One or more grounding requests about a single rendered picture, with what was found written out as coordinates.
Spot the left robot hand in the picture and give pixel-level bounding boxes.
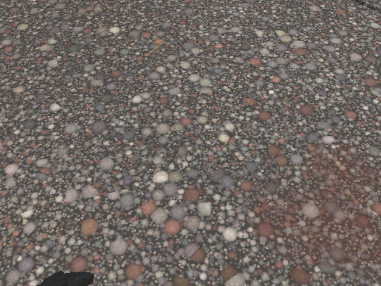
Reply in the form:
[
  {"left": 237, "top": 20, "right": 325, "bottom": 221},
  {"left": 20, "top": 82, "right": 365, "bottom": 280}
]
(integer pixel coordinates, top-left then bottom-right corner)
[{"left": 38, "top": 271, "right": 94, "bottom": 286}]

